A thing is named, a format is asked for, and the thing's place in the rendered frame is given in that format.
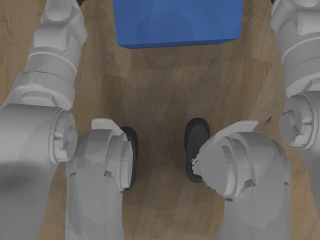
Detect robot left upper arm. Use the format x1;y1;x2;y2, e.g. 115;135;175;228
0;103;78;240

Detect robot right upper arm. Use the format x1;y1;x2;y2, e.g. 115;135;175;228
278;90;320;218

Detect robot right forearm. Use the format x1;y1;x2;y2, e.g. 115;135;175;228
269;0;320;98

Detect carton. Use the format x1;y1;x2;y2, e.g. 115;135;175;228
112;0;243;49

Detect robot left thigh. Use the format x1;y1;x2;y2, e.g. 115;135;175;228
65;129;133;240

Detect right robot shin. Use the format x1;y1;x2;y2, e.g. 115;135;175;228
191;120;292;190

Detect robot left forearm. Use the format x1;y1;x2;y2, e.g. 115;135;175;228
0;0;88;111

